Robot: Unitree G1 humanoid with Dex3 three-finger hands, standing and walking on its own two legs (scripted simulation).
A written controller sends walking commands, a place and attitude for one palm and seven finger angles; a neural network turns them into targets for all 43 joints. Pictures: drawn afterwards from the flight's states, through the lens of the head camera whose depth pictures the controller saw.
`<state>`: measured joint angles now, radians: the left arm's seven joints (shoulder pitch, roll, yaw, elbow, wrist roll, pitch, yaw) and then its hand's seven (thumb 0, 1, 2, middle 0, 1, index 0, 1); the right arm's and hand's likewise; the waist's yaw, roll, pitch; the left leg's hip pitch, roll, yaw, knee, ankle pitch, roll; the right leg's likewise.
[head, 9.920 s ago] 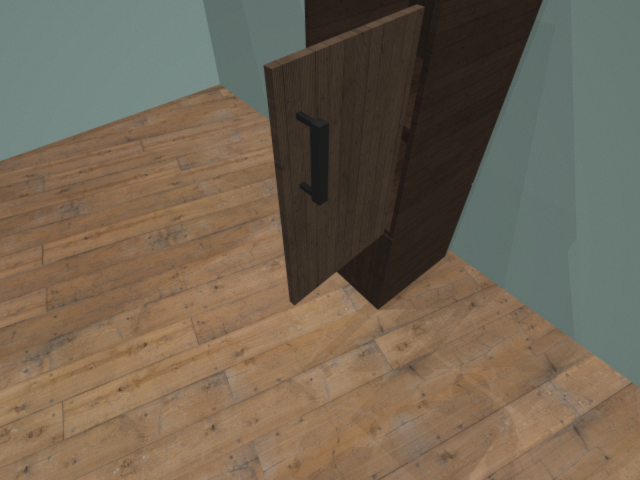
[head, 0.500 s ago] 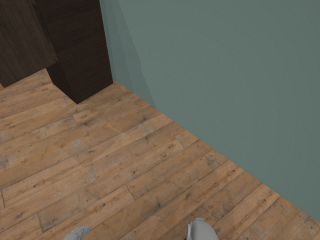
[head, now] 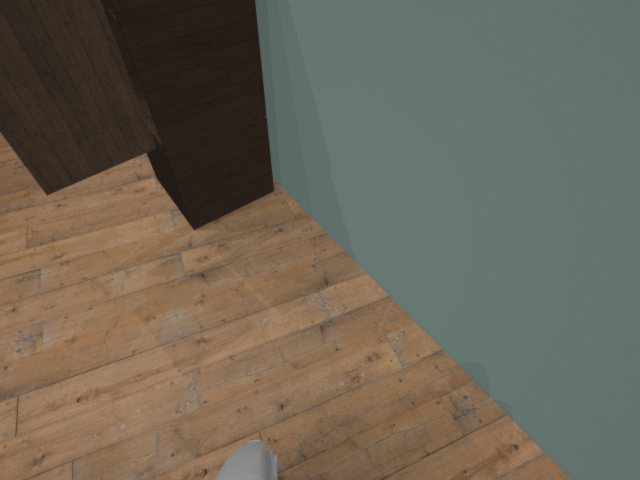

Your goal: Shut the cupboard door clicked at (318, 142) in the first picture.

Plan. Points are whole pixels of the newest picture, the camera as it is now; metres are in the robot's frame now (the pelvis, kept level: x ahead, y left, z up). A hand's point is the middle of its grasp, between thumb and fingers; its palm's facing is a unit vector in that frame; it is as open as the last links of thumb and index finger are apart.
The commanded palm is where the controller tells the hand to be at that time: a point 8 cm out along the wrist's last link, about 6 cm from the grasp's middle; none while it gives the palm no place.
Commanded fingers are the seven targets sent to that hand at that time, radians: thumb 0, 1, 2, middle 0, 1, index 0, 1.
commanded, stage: walk to a spot facing it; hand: left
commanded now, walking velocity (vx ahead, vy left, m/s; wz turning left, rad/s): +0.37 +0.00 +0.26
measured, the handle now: out of the picture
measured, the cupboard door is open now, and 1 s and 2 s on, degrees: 94 94 94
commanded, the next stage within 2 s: turn to face it in 0.72 s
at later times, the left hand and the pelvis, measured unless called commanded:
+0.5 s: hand (174, 366) +0.31 +0.26 -0.17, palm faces +0.08 -0.98 -0.17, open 7.3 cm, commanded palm none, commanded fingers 0.00 0.90 0.90 -0.20 -0.30 -0.20 -0.30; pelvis +0.23 +0.07 +0.00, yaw +3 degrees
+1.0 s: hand (231, 256) +0.54 +0.21 -0.17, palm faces +0.14 -0.97 -0.20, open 7.0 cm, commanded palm none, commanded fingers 0.00 0.90 0.90 -0.20 -0.30 -0.20 -0.30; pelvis +0.46 +0.02 +0.00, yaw +8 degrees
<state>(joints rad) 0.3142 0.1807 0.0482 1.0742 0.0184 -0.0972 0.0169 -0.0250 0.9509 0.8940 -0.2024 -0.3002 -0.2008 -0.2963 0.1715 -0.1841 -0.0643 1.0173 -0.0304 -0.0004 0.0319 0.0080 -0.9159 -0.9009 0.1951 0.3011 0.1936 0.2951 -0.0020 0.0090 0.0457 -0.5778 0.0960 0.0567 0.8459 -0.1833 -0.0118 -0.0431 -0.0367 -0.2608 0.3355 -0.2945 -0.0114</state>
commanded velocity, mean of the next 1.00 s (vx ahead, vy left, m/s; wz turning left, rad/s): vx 0.28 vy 0.00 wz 0.16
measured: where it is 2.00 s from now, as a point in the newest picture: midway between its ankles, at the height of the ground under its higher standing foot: (318, 358)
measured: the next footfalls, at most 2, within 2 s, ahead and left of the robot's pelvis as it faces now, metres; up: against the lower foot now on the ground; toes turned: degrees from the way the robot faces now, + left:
left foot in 0.16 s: +0.22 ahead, +0.12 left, +0.00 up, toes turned +8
right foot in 0.76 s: +0.51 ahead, -0.07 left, +0.00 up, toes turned -4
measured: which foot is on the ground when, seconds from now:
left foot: up 0.00-0.14, down 0.16-0.78, up 0.80-1.00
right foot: down 0.00-0.16, up 0.18-0.74, down 0.76-1.00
